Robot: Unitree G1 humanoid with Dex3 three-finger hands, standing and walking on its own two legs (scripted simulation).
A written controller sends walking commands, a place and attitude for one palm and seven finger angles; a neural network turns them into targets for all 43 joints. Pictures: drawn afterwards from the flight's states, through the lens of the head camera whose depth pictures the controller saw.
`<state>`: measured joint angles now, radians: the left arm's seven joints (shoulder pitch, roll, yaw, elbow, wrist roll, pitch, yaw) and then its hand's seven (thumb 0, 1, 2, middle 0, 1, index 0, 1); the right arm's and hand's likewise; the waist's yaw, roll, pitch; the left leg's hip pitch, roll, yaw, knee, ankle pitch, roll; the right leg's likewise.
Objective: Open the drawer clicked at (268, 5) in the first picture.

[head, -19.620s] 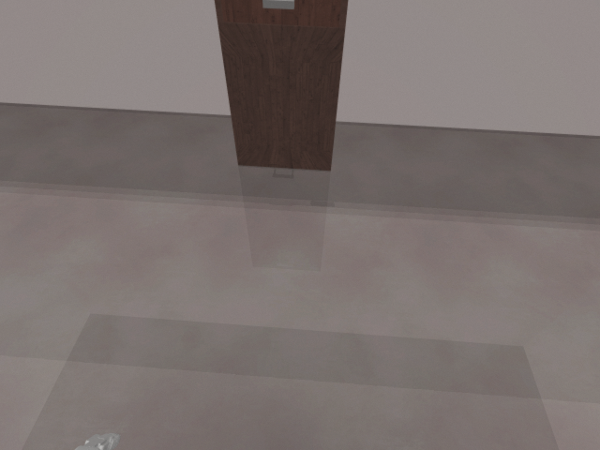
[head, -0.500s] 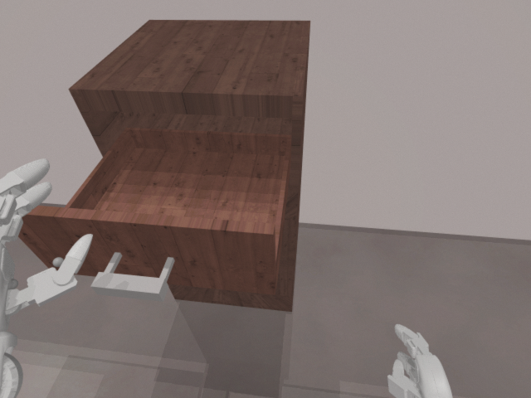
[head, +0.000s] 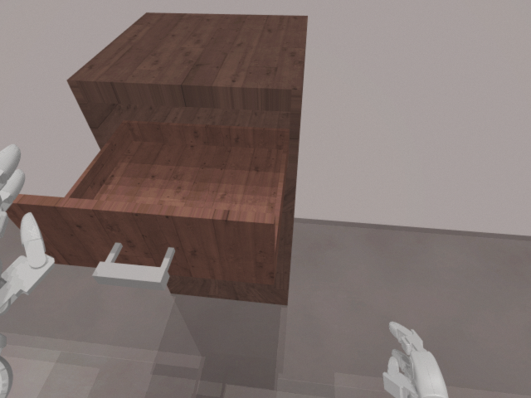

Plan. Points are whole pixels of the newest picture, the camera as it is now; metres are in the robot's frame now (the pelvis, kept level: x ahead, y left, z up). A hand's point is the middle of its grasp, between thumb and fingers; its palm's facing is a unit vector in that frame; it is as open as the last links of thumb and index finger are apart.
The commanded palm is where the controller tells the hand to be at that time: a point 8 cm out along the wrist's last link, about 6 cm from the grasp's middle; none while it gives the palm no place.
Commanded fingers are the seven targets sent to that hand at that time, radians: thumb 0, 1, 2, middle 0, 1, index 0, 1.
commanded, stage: step back with the hand held close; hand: left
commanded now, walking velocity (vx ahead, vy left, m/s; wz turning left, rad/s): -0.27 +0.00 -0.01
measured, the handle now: (137, 263) +0.30 +0.25 +0.02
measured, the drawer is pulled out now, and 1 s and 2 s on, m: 0.30 0.30 0.30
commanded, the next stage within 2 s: stop stepping back and stand still in 1.12 s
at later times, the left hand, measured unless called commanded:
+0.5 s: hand out of the picture +0.13 +0.25 +0.20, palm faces +0.43 -0.75 -0.50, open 7.4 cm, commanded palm +0.06 +0.30 +0.21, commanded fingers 0.00 0.90 0.90 -0.20 -0.30 -0.20 -0.30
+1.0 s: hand out of the picture +0.06 +0.26 +0.20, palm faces +0.47 -0.74 -0.48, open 7.4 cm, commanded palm -0.02 +0.31 +0.21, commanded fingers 0.00 0.90 0.90 -0.20 -0.30 -0.20 -0.30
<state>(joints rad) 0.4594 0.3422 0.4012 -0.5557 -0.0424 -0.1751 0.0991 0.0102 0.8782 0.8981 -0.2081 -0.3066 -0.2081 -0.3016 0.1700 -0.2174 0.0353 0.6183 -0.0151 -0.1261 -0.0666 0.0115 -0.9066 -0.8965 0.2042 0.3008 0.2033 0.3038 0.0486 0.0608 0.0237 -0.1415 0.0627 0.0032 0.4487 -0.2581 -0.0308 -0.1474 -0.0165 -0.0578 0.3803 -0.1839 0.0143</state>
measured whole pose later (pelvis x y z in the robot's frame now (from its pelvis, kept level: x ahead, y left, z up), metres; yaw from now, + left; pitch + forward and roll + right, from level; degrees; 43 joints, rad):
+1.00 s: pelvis -0.14 +0.02 -0.02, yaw +2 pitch -1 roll -2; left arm 0.51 0.44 0.49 -0.70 -0.02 -0.29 0.16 0.01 0.88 0.90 -0.21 -0.30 -0.21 -0.30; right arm 0.17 -0.22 -0.02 0.60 -0.01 -0.12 -0.07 0.01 -0.91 -0.90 0.20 0.30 0.20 0.30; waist 0.00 0.00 0.07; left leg -0.48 0.01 -0.01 0.62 -0.12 0.03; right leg -0.49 0.03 0.03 0.75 -0.31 0.02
